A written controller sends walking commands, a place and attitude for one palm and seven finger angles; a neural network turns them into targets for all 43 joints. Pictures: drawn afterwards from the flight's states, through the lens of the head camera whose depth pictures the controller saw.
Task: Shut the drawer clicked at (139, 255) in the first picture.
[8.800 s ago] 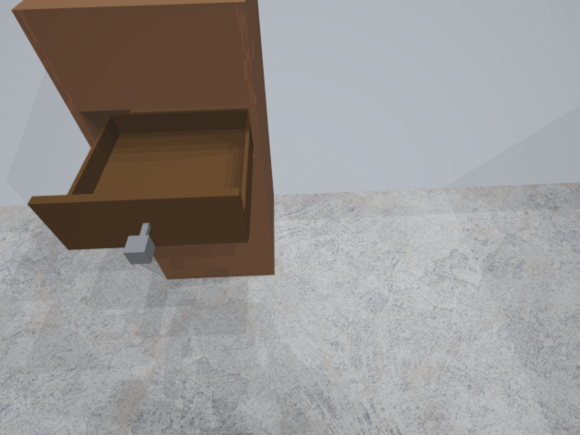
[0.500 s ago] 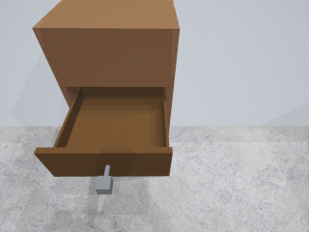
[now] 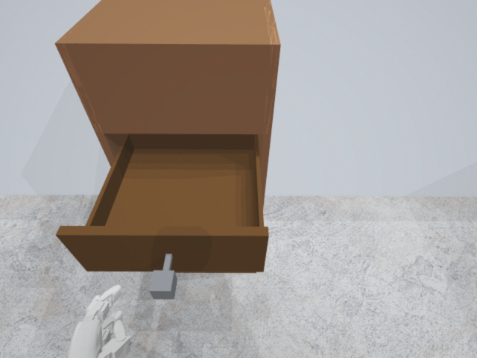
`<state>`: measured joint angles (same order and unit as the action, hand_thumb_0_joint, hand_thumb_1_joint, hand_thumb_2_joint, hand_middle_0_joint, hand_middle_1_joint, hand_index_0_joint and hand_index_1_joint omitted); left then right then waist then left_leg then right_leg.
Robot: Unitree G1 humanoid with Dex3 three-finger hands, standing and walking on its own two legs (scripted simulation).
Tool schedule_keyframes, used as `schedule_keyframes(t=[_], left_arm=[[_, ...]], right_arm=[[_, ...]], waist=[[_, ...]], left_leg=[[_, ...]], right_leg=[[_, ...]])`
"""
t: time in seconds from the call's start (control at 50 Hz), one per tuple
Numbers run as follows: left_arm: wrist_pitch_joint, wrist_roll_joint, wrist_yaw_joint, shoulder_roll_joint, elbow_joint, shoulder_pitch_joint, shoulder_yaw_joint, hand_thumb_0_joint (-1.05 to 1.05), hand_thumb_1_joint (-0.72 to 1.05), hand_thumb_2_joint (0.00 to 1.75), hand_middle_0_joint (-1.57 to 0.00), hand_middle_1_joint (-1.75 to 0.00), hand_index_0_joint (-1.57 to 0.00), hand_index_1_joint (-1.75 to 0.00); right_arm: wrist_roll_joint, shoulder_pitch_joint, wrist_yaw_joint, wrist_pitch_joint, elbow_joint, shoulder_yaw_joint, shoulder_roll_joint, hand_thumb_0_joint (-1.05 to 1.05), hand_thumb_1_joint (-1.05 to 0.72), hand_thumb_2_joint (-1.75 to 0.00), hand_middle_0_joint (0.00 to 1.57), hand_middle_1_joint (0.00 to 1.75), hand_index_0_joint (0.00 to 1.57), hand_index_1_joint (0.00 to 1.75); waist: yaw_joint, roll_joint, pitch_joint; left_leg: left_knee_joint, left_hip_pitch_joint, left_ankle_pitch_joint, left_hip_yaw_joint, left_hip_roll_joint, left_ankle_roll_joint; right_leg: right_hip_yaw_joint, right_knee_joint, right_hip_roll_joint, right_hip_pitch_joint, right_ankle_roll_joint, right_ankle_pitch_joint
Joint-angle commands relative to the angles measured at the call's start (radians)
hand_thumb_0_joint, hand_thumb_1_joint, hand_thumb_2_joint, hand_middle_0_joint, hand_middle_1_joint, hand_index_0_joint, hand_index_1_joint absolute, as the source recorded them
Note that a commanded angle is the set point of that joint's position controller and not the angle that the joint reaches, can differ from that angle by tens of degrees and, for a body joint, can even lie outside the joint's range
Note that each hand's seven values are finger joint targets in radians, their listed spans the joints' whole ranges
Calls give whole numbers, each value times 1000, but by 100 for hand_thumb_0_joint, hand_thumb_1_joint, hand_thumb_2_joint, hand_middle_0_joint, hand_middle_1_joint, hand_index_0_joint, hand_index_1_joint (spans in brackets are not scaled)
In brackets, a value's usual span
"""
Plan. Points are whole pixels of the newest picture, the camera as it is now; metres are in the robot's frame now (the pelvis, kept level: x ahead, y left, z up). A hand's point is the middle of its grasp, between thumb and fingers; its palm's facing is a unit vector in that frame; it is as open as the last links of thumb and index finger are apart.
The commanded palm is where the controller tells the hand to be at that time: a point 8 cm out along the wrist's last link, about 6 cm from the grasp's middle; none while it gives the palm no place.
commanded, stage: raise the hand and make a fist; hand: left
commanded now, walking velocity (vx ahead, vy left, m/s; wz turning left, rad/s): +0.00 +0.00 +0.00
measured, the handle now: (165, 274) +0.28 +0.16 -0.05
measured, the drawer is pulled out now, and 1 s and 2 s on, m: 0.29 0.30 0.30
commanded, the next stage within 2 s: bring the fist close to the handle in 1.74 s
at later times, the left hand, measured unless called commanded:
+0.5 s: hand out of the picture +0.12 +0.13 -0.01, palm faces +0.06 -1.00 -0.06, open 4.7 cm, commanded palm +0.09 +0.20 -0.01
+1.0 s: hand out of the picture +0.11 +0.12 +0.01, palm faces -0.01 -1.00 +0.02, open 3.1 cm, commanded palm +0.07 +0.18 +0.02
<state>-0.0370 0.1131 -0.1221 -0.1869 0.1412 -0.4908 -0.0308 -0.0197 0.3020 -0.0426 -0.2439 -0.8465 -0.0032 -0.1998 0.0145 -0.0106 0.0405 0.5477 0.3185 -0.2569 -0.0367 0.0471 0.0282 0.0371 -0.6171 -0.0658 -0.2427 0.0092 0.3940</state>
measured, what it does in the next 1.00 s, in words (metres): lowers itself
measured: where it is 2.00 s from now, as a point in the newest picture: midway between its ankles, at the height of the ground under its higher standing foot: outside the picture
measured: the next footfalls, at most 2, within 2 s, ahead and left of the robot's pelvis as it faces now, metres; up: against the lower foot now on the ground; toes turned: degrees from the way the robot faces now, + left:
none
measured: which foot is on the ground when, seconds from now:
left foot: down 0.00-1.00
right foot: down 0.00-1.00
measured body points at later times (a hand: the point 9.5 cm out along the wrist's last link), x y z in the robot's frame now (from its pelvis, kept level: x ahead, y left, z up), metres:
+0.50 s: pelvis -0.05 -0.05 -0.08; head -0.01 -0.06 +0.37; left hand +0.11 +0.19 +0.00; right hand +0.17 -0.27 -0.15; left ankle +0.02 +0.10 -0.73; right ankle -0.05 -0.12 -0.73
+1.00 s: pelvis -0.03 -0.01 -0.07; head +0.01 -0.02 +0.38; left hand +0.11 +0.17 +0.01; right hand +0.17 -0.25 -0.13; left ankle +0.02 +0.10 -0.73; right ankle -0.05 -0.12 -0.73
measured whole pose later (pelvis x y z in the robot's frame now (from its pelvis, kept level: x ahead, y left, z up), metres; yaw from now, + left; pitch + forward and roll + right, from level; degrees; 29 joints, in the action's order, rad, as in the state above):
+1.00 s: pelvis -0.03 -0.01 -0.07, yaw +0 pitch +12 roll -1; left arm -0.44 0.21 0.17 -0.14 -0.32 -0.78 0.04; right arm -0.04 0.20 -0.03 -0.19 -0.49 -0.04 -0.22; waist -0.01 0.04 0.14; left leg 1.09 0.85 -0.45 0.01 -0.02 0.01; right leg 0.07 -1.08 -0.01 -0.72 0.02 0.57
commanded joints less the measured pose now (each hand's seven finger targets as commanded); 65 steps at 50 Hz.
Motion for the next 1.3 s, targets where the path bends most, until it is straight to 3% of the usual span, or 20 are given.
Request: schedule_keyframes(t=[0.0,0.04,0.06,0.1,0.18,0.2,0.26,0.28,0.38,0.46,0.5,0.58,0.68,0.76,0.82,0.98,1.0,1.1,1.16,1.28], left_arm=[[-207,36,108,65,-42,-220,-8,0,90,90,-38,-50,-38,-50],[-343,77,227,80,-20,-358,-52,0,90,90,-42,-54,-42,-54],[-414,97,291,73,-34,-367,-62,0,90,90,-44,-56,-44,-56],[-530,132,395,11,-42,-311,-116,0,90,90,-48,-60,-48,-60],[-556,130,368,-148,-277,-153,-251,0,90,90,-56,-69,-56,-69],[-529,122,368,-97,-278,-175,-189,0,90,90,-58,-71,-58,-71],[-466,127,371,-93,-336,-61,-136,0,90,90,-64,-78,-64,-78],[-460,138,371,-107,-374,-4,-143,0,90,90,-66,-80,-66,-80],[-544,184,374,-157,-601,87,-170,0,90,90,-76,-91,-76,-91],[-524,191,398,-130,-464,-43,-180,0,90,90,-84,-99,-84,-99],[-454,183,411,-108,-363,-133,-177,0,90,90,-88,-104,-88,-104],[-331,190,407,-121,-333,-245,-220,0,90,90,-96,-112,-96,-112],[-425,186,332,-115,-543,-254,-212,0,90,90,-106,-123,-106,-123],[-537,163,304,-39,-592,-273,-91,0,90,90,-114,-132,-114,-132],[-552,136,309,-9,-587,-312,-18,0,90,90,-120,-138,-120,-138],[-429,83,242,-59,-762,-375,-11,0,90,90,-136,-156,-136,-156],[-419,77,230,-16,-786,-399,32,0,90,90,-138,-158,-138,-158],[-368,50,197,59,-814,-411,147,0,90,90,-140,-160,-140,-160],[-335,27,200,49,-836,-404,189,0,90,90,-140,-160,-140,-160],[-291,-10,155,-26,-896,-450,123,0,90,90,-140,-160,-140,-160]], right_arm=[[14,-155,9,-52,246,-69,-152,0,-90,-90,20,30,20,30],[16,-205,28,-31,293,-89,-147,0,-90,-90,20,30,20,30],[13,-228,37,-28,321,-98,-150,0,-90,-90,20,30,20,30],[3,-246,57,-26,362,-104,-152,0,-90,-90,20,30,20,30],[4,-273,34,9,449,-101,-136,0,-90,-90,20,30,20,30],[-1,-275,31,23,478,-95,-126,0,-90,-90,20,30,20,30],[-14,-242,7,37,511,-83,-127,0,-90,-90,20,30,20,30],[-16,-216,-3,37,508,-80,-128,0,-90,-90,20,30,20,30],[-7,-156,-38,-9,485,-65,-125,0,-90,-90,20,30,20,30],[-14,-158,-37,-27,448,-62,-114,0,-90,-90,20,30,20,30],[-23,-173,-33,-12,446,-59,-112,0,-90,-90,20,30,20,30],[-36,-214,-44,16,466,-66,-107,0,-90,-90,20,30,20,30],[-20,-172,-34,-1,458,-79,-91,0,-90,-90,20,30,20,30],[-11,-159,-10,-26,451,-80,-97,0,-90,-90,20,30,20,30],[-12,-163,2,-33,467,-78,-113,0,-90,-90,20,30,20,30],[-22,-166,2,32,561,-73,-108,0,-90,-90,20,30,20,30],[-20,-165,6,41,581,-64,-102,0,-90,-90,20,30,20,30],[-19,-158,24,68,621,-44,-106,0,-90,-90,20,30,20,30],[-18,-154,30,78,642,-34,-114,0,-90,-90,20,30,20,30],[-21,-145,28,118,677,-32,-97,0,-90,-90,20,30,20,30]], waist=[[-23,-213,-43],[-69,-310,55],[-77,-305,78],[-81,-152,102],[-91,90,215],[-75,103,213],[-17,60,166],[11,-1,163],[27,32,266],[16,-1,233],[-1,-18,183],[-48,-96,199],[-52,-67,243],[-19,-9,223],[-8,27,211],[-36,33,265],[-37,68,252],[-10,37,165],[-2,37,137],[-37,50,176]], left_leg=[[97,126,108,76,-52,-20],[194,221,173,46,-54,-33],[233,273,150,34,-50,-37],[294,332,86,21,-36,-47],[386,390,-35,-13,-27,-25],[391,401,-77,-15,-26,-19],[454,467,-180,7,-26,-5],[479,489,-206,19,-31,-1],[522,443,-126,50,-59,11],[510,468,-76,69,-64,5],[482,475,-75,71,-56,3],[432,455,-68,72,-44,4],[391,373,30,63,-51,6],[407,354,30,54,-51,10],[409,359,0,57,-52,14],[357,301,-12,66,-63,17],[346,289,-9,68,-63,15],[327,296,-59,91,-72,14],[316,316,-120,104,-72,14],[301,302,-125,97,-72,9]], right_leg=[[92,19,76,-268,9,-148],[103,-126,87,-306,5,-276],[92,-171,85,-334,4,-289],[56,-232,68,-373,14,-264],[-14,-280,61,-425,21,-74],[-32,-268,58,-441,20,-4],[-122,-198,43,-506,4,184],[-156,-172,38,-522,-8,240],[-154,-183,47,-489,-13,130],[-148,-199,33,-450,-34,-35],[-151,-177,22,-425,-43,-45],[-168,-144,-2,-330,-70,-79],[-68,-212,37,-327,-39,-227],[-20,-253,60,-427,-16,-161],[-4,-266,66,-467,-1,-84],[36,-273,82,-431,9,-53],[49,-280,83,-437,12,-46],[70,-270,92,-472,10,5],[69,-265,89,-481,10,55],[61,-263,92,-441,18,69]])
